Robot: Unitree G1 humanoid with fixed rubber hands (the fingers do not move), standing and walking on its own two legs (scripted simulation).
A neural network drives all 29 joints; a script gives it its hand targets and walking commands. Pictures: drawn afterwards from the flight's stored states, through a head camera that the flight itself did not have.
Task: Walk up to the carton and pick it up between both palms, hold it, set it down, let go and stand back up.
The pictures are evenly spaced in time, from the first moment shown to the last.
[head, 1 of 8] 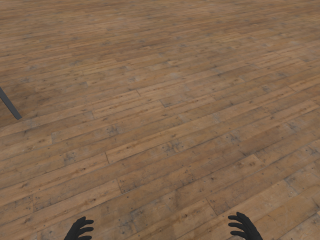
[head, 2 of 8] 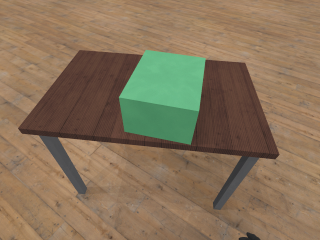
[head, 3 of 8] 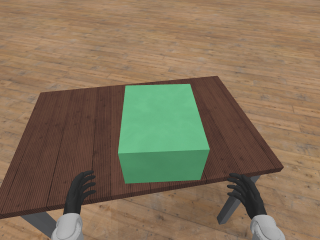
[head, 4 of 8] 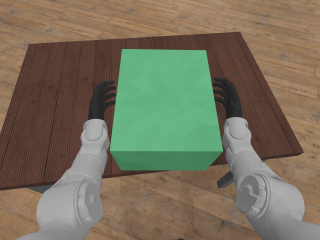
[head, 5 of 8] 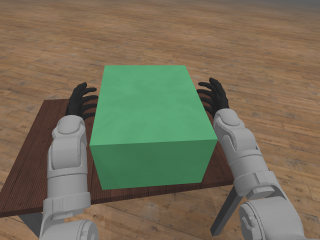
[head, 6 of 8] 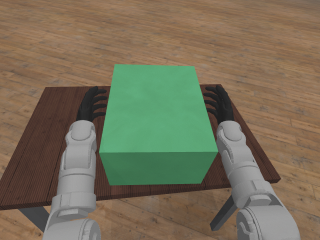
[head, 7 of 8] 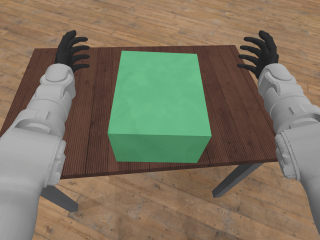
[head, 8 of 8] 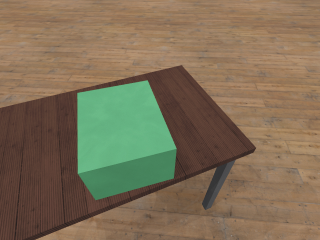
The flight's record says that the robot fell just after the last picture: no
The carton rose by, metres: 0.18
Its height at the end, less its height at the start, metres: +0.00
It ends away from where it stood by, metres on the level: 0.02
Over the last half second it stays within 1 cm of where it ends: yes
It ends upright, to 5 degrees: yes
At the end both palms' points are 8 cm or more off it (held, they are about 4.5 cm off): yes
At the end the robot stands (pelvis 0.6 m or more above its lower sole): yes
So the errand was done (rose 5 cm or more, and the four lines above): yes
